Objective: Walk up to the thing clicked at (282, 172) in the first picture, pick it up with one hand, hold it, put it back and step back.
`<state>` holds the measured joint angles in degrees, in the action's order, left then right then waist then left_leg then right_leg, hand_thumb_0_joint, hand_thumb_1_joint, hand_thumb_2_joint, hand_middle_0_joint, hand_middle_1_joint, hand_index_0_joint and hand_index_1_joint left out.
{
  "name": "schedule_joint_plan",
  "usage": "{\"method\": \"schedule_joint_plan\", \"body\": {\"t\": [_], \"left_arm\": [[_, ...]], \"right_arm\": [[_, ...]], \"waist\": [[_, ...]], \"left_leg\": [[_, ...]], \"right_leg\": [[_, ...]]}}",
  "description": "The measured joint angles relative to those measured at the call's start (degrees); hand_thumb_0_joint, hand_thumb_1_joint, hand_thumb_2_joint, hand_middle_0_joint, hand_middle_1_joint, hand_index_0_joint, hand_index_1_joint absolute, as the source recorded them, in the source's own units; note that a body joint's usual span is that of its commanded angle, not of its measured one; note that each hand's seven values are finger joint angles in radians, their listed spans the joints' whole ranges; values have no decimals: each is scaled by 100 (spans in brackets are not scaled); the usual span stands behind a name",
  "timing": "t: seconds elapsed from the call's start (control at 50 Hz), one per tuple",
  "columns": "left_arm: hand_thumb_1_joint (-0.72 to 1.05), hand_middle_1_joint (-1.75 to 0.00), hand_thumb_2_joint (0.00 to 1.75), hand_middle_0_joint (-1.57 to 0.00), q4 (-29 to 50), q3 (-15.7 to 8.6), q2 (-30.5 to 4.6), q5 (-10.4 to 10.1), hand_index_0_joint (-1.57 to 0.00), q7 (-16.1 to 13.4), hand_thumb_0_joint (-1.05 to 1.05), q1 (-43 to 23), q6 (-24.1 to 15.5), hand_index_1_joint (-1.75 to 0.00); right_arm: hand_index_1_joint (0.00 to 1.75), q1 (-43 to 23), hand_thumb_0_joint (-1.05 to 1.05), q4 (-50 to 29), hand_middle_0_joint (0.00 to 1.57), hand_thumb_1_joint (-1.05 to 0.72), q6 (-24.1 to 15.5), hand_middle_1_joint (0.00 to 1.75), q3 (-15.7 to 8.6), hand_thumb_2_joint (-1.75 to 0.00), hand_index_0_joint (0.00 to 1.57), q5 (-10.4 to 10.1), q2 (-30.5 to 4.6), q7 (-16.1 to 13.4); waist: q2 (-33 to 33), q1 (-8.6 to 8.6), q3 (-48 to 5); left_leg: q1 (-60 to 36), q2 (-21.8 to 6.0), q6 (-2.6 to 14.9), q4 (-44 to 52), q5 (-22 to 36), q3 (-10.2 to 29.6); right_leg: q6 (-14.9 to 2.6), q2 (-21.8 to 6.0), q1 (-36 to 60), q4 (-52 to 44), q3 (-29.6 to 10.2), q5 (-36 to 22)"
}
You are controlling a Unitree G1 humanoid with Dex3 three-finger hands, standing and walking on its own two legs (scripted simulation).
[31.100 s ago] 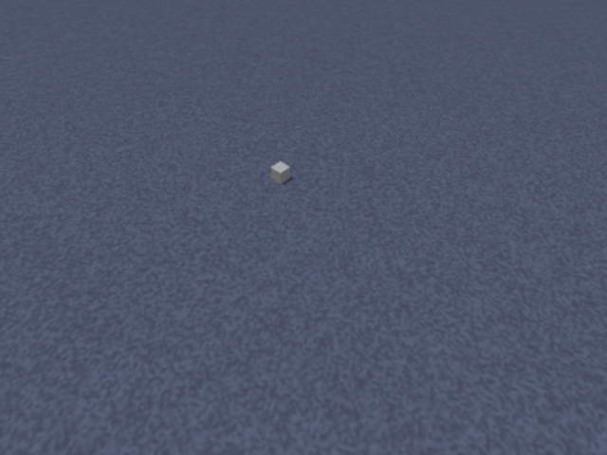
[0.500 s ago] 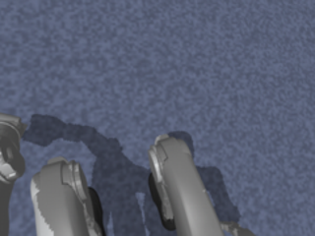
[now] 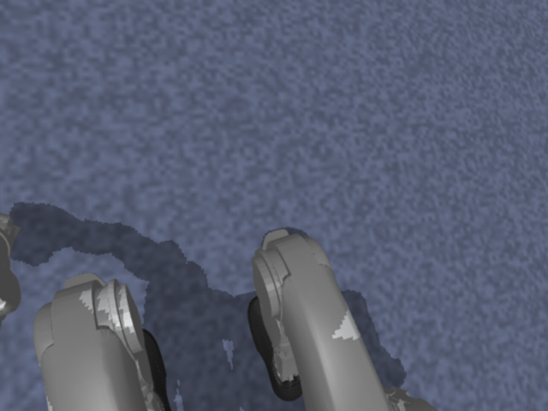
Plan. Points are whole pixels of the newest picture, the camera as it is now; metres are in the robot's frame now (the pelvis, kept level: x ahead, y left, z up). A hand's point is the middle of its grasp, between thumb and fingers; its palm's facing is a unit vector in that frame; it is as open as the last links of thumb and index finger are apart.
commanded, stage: lower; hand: left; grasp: from above
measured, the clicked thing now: out of the picture +0.41 +0.34 -0.21
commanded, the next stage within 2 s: rest in 0.04 s
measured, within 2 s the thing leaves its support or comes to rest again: rests again in 0.92 s
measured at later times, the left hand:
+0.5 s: hand out of the picture +0.42 +0.33 -0.22, palm faces -0.11 -0.41 -0.90, open 9.5 cm
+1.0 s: hand out of the picture +0.42 +0.32 -0.24, palm faces -0.09 -0.43 -0.90, open 9.6 cm
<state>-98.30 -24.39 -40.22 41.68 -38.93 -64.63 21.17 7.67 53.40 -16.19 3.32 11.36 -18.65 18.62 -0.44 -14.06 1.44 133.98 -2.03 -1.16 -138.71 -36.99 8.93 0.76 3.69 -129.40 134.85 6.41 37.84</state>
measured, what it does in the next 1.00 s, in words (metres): stands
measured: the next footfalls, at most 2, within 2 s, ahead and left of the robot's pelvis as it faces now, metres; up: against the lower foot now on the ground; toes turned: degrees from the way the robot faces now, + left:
none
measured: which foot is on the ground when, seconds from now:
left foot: down 0.00-1.00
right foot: down 0.00-1.00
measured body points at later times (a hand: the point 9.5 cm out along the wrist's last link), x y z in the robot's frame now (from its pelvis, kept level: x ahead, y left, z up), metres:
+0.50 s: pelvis +0.00 +0.00 -0.01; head +0.28 +0.06 +0.34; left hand +0.43 +0.34 -0.17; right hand +0.00 -0.26 -0.09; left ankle +0.09 +0.13 -0.29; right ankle +0.10 -0.11 -0.29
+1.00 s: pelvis +0.00 +0.01 -0.01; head +0.28 +0.08 +0.33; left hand +0.43 +0.34 -0.19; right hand +0.00 -0.25 -0.08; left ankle +0.09 +0.13 -0.29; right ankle +0.10 -0.11 -0.29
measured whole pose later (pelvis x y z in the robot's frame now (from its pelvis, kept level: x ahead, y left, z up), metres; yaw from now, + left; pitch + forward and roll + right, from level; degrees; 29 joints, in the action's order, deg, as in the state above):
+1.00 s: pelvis +0.00 +0.01 -0.01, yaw -5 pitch +26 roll -12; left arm -102.0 -27.0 -52.2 35.6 -46.5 -66.0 19.4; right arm 5.5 46.7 -19.8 14.2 12.5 -21.5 24.6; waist 5.8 -20.1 12.4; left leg 132.5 -2.1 -1.1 -143.0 -38.2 14.7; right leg 1.8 5.1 -125.8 134.7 11.1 37.1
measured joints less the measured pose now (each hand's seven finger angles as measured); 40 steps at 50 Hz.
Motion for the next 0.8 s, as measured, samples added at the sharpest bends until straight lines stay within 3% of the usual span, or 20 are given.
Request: {"method": "schedule_joint_plan", "body": {"t": [0.32, 0.58, 0.8], "left_arm": [[0, -37, 45, -75, -161, -286, -516, -111, -87, -432, -4, -200, -130, -34], [0, -36, 44, -75, -257, -318, -845, -348, -87, -605, -3, -152, -125, -33], [0, -37, 44, -75, -332, -205, -1083, -522, -87, -690, -4, -130, -172, -34]], "right_arm": [[29, -153, 0, -49, 20, -92, -214, 30, 333, -89, 20, 195, -105, 293], [29, -197, 0, -269, 20, -92, -248, 30, 666, -89, 20, 177, -190, 489], [29, -197, 0, -478, 20, -92, -319, 30, 897, -90, 20, 152, -236, 579]], "waist": [[225, -246, 598], [403, -403, 852], [516, -513, 985]], "left_leg": [[-21, 12, -27, -217, -81, 233], [-86, -6, -19, -320, -123, 387], [-117, -5, -19, -400, -137, 494]], "right_leg": [[10, 34, 101, 63, 196, 16], [42, 85, 217, 38, 320, -12], [63, 111, 286, 36, 404, -35]]}}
